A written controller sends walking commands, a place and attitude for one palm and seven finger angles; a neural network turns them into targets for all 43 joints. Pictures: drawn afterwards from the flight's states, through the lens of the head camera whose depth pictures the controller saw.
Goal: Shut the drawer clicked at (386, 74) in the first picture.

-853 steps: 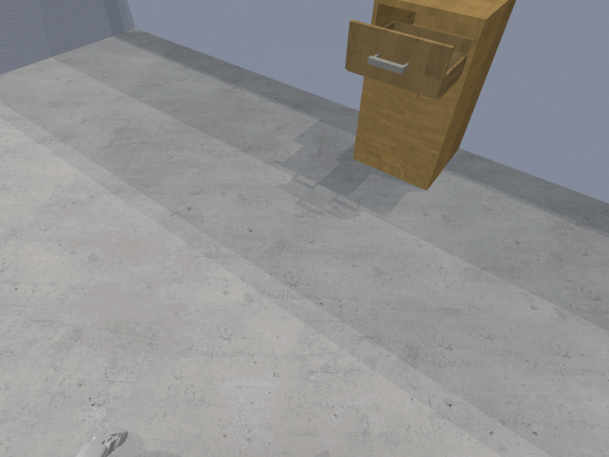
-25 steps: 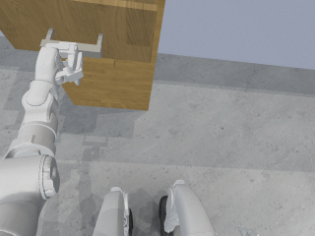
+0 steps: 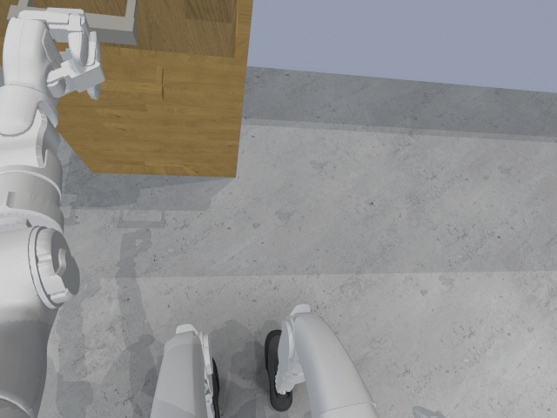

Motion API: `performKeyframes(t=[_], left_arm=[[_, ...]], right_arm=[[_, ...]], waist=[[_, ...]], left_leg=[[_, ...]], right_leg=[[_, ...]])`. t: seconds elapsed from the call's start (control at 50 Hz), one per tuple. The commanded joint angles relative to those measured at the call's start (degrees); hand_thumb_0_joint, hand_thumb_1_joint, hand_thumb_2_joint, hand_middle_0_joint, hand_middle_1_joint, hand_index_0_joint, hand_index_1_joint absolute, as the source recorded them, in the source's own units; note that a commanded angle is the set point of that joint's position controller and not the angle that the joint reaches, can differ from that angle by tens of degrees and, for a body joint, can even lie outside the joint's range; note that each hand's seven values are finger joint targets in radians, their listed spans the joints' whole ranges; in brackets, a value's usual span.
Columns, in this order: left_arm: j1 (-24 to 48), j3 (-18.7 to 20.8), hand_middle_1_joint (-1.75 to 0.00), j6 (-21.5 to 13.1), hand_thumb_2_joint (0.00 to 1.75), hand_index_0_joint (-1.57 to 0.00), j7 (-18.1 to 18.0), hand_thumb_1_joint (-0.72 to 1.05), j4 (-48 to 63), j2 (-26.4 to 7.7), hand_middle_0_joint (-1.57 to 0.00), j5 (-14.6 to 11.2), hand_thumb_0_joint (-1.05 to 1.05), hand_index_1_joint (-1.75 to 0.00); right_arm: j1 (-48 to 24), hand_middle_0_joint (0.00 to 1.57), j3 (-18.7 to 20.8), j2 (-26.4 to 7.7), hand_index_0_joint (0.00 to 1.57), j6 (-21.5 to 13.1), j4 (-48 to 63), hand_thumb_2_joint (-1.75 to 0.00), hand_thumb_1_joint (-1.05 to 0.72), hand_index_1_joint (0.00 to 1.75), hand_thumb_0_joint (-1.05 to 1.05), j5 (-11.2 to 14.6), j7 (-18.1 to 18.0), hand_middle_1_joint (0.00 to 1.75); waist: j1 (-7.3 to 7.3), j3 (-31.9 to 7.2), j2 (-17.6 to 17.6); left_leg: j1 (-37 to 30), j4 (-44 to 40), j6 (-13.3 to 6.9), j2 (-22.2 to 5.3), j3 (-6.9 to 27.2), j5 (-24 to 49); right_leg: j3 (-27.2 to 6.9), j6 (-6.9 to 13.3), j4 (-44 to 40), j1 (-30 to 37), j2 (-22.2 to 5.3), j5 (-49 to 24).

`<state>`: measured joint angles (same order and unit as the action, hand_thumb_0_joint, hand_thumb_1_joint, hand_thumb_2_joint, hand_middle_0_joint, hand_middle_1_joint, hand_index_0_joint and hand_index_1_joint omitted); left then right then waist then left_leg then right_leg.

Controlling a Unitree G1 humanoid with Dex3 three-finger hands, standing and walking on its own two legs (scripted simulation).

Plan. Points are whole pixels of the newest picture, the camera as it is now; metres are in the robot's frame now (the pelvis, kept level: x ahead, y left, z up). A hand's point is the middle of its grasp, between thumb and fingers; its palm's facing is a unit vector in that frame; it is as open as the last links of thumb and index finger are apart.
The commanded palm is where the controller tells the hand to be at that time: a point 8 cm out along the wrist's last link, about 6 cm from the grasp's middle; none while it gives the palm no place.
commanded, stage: push the drawer shut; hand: left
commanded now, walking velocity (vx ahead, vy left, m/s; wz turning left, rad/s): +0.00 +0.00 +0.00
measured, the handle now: (79, 12) +0.64 +0.20 +0.05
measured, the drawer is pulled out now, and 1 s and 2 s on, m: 0.05 0.00 0.00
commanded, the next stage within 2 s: pull the fist back off the drawer in 0.64 s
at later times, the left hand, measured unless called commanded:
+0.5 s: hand (90, 31) +0.61 +0.18 +0.05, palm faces -0.09 -0.99 -0.05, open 3.1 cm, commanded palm +0.63 +0.18 +0.06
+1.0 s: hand (86, 22) +0.62 +0.19 +0.06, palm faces -0.08 -0.99 -0.06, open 3.4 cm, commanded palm +0.62 +0.16 +0.06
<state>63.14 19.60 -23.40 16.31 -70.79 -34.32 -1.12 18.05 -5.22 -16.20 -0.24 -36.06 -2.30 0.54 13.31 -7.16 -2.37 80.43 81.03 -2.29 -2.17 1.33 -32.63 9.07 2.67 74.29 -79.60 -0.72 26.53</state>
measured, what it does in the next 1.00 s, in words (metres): stands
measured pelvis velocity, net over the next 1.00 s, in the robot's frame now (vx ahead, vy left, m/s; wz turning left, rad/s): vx -0.01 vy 0.01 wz -0.04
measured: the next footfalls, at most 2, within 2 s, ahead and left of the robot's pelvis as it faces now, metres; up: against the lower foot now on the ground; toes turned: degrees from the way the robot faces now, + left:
none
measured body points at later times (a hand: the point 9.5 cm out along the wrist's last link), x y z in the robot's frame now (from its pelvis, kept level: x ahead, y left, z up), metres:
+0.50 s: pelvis -0.01 +0.01 -0.01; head +0.22 +0.05 +0.38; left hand +0.61 +0.23 +0.06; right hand -0.04 -0.25 -0.10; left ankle +0.03 +0.09 -0.59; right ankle +0.07 -0.10 -0.59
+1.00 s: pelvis -0.01 +0.01 -0.02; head +0.22 +0.07 +0.37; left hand +0.62 +0.24 +0.06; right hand -0.07 -0.23 -0.09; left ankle +0.03 +0.09 -0.59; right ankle +0.07 -0.10 -0.59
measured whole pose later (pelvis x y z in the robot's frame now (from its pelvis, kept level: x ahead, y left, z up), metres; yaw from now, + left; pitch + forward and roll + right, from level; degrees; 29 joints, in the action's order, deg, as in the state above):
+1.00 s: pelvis -0.01 +0.01 -0.02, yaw -2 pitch +36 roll -9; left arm 80.0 18.6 -13.7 15.0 -74.4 -45.1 5.6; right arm 23.5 -8.1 -14.5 0.5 -36.0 -4.4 1.9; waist 20.0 -5.6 -2.7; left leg 88.9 84.3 -3.3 -2.6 3.0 -31.9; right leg 10.5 1.7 74.5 -86.1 -0.2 24.4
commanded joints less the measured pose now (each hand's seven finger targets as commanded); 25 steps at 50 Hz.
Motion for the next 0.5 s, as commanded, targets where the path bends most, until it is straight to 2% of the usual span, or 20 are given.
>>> performKeyframes(t=[0.0, 0.02, 0.08, 0.12, 0.14, 0.2, 0.22, 0.24, 0.26, 0.28, 0.3, 0.32, 0.38, 0.44, 0.46, 0.48], left_arm=[[34.17, 2.43, -1.6, -2.14, 0.9, -1.4, -0.94, 0.9, 12.22, -13.84, -1.4, -1.19, 0.0, -1.6], [35.43, 1.59, -1.6, -2.03, 0.9, -1.4, -0.68, 0.9, 12.58, -12.89, -1.4, -1.3, 0.0, -1.6], [36.7, 4.38, -1.6, -1.3, 0.9, -1.4, -0.73, 0.9, 12.82, -17.2, -1.4, -0.93, 0.0, -1.6], [37.24, 4.12, -1.6, -0.93, 0.9, -1.4, -0.52, 0.9, 12.5, -17.03, -1.4, -0.81, 0.0, -1.6], [37.63, 4.47, -1.6, -0.71, 0.9, -1.4, -0.52, 0.9, 12.27, -17.81, -1.4, -0.53, 0.0, -1.6], [38.78, 3.57, -1.6, 0.1, 0.9, -1.4, -0.6, 0.9, 11.5, -17.02, -1.4, -0.29, 0.0, -1.6], [39.63, 3.85, -1.6, 0.1, 0.9, -1.4, -0.66, 0.9, 11.2, -17.6, -1.4, -0.28, 0.0, -1.6], [40.06, 4.85, -1.6, 0.33, 0.9, -1.4, -0.83, 0.9, 10.58, -19.65, -1.4, 0.31, 0.0, -1.6], [41.34, 4.15, -1.6, 0.48, 0.9, -1.4, -1.01, 0.9, 10.88, -19.13, -1.4, 0.37, 0.0, -1.6], [41.7, 3.14, -1.6, 0.78, 0.9, -1.4, -1.05, 0.9, 10.35, -18.09, -1.4, 0.73, 0.0, -1.6], [42.11, 2.72, -1.6, 1.14, 0.9, -1.4, -1.21, 0.9, 9.43, -17.64, -1.4, 0.82, 0.0, -1.6], [43.06, 2.62, -1.6, 1.15, 0.9, -1.4, -1.39, 0.9, 9.21, -17.81, -1.4, 1.01, 0.0, -1.6], [45.38, 2.43, -1.6, 1.72, 0.9, -1.4, -2.07, 0.9, 8.9, -18.8, -1.4, 1.89, 0.0, -1.6], [48.23, 2.67, -1.6, 1.66, 0.9, -1.4, -2.39, 0.9, 10.64, -19.84, -1.4, 2.57, 0.0, -1.6], [48.55, 2.52, -1.6, 1.88, 0.9, -1.4, -2.45, 0.9, 10.58, -19.88, -1.4, 2.79, 0.0, -1.6], [48.39, 2.11, -1.6, 2.3, 0.9, -1.4, -2.42, 0.9, 9.33, -19.59, -1.4, 3.07, 0.0, -1.6]], right_arm=[[12.62, 0.2, 3.87, -11.36, 0.2, -0.12, 1.36, -0.9, -0.9, 0.3, 0.0, -0.09, -0.54, 0.3], [12.83, 0.2, 3.83, -11.27, 0.2, -0.22, 1.48, -0.9, -0.9, 0.3, 0.0, -0.18, -0.51, 0.3], [13.67, 0.2, 3.65, -11.7, 0.2, 0.11, 1.41, -0.9, -0.9, 0.3, 0.0, -0.27, -0.45, 0.3], [14.16, 0.2, 3.56, -11.62, 0.2, 0.07, 1.5, -0.9, -0.9, 0.3, 0.0, -0.31, -0.33, 0.3], [14.31, 0.2, 3.46, -11.86, 0.2, 0.21, 1.37, -0.9, -0.9, 0.3, 0.0, -0.35, -0.28, 0.3], [14.7, 0.2, 3.35, -11.8, 0.2, 0.3, 1.31, -0.9, -0.9, 0.3, 0.0, -0.42, -0.15, 0.3], [14.84, 0.2, 3.18, -11.82, 0.2, 0.2, 1.23, -0.9, -0.9, 0.3, 0.0, -0.48, -0.22, 0.3], [15.02, 0.2, 2.97, -12.05, 0.2, 0.37, 1.1, -0.9, -0.9, 0.3, 0.0, -0.49, -0.31, 0.3], [15.32, 0.2, 3.01, -12.12, 0.2, 0.35, 1.04, -0.9, -0.9, 0.3, 0.0, -0.53, -0.31, 0.3], [15.41, 0.2, 2.97, -11.99, 0.2, 0.29, 0.96, -0.9, -0.9, 0.3, 0.0, -0.59, -0.24, 0.3], [15.59, 0.2, 2.91, -12.09, 0.2, 0.29, 0.7, -0.9, -0.9, 0.3, 0.0, -0.61, -0.26, 0.3], [15.69, 0.2, 2.71, -12.06, 0.2, 0.15, 0.78, -0.9, -0.9, 0.3, 0.0, -0.72, -0.3, 0.3], [16.53, 0.2, 2.57, -12.49, 0.2, 0.2, 0.26, -0.9, -0.9, 0.3, 0.0, -0.98, -0.35, 0.3], [17.43, 0.2, 2.51, -12.62, 0.2, 0.16, 0.1, -0.9, -0.9, 0.3, 0.0, -1.4, -0.23, 0.3], [17.65, 0.2, 2.53, -12.62, 0.2, 0.31, -0.02, -0.9, -0.9, 0.3, 0.0, -1.44, -0.16, 0.3], [17.56, 0.2, 2.39, -12.6, 0.2, 0.34, 0.04, -0.9, -0.9, 0.3, 0.0, -1.4, -0.11, 0.3]], waist=[[5.02, -33.89, -12.19], [5.62, -34.0, -13.16], [5.35, -35.62, -13.86], [5.7, -35.94, -14.46], [5.83, -35.7, -14.2], [6.6, -34.39, -14.26], [7.04, -33.96, -13.98], [6.82, -33.77, -14.46], [7.42, -33.96, -14.42], [7.54, -33.66, -15.81], [8.17, -32.63, -14.59], [8.36, -31.93, -15.69], [9.04, -33.05, -17.26], [9.4, -35.96, -19.97], [9.65, -36.51, -19.88], [9.76, -35.54, -20.05]], left_leg=[[-22.49, -8.96, -0.4, 0.77, 5.24, 16.64], [-23.15, -8.7, -0.52, 0.75, 5.35, 17.17], [-22.58, -8.23, -0.45, 0.55, 5.21, 17.69], [-23.13, -8.02, -0.51, 0.45, 5.5, 18.57], [-23.16, -8.19, -0.38, 0.31, 5.67, 18.27], [-22.18, -8.12, -0.5, 0.23, 5.62, 17.25], [-21.78, -7.94, -0.64, 0.16, 5.91, 17.04], [-20.98, -7.93, -0.55, 0.1, 5.89, 16.52], [-21.39, -7.94, -0.6, 0.1, 6.17, 16.74], [-21.43, -7.96, -0.51, 0.12, 6.09, 16.2], [-21.17, -8.04, -0.58, -0.01, 6.39, 15.35], [-21.09, -8.15, -0.57, 0.04, 6.62, 15.13], [-22.97, -8.0, -0.25, -0.17, 7.5, 15.82], [-25.81, -7.5, 0.11, -0.32, 8.26, 18.32], [-26.45, -7.37, 0.2, -0.44, 8.56, 18.73], [-25.66, -7.32, 0.18, -0.37, 8.44, 18.01]], right_leg=[[-7.61, -0.9, -8.61, 17.15, 2.83, -6.88], [-7.42, -0.83, -8.3, 16.02, 2.93, -7.25], [-7.71, -0.94, -8.31, 17.16, 2.93, -7.84], [-7.53, -0.81, -8.05, 16.5, 3.09, -8.43], [-7.2, -0.96, -8.03, 16.06, 3.08, -8.07], [-7.35, -1.04, -8.43, 15.41, 3.14, -7.29], [-7.2, -0.96, -8.19, 14.87, 3.19, -7.26], [-7.03, -0.97, -7.87, 14.65, 3.16, -6.68], [-6.96, -1.06, -7.84, 14.12, 3.17, -6.75], [-6.98, -1.0, -7.88, 13.28, 3.14, -6.22], [-6.7, -1.11, -7.96, 12.42, 3.19, -5.66], [-6.41, -0.98, -7.64, 11.33, 3.14, -5.46], [-5.77, -0.98, -6.98, 9.15, 3.1, -5.63], [-5.39, -0.9, -6.29, 8.03, 3.05, -7.02], [-5.22, -0.93, -6.24, 7.79, 3.1, -7.24], [-5.25, -0.87, -6.31, 7.38, 3.14, -6.84]])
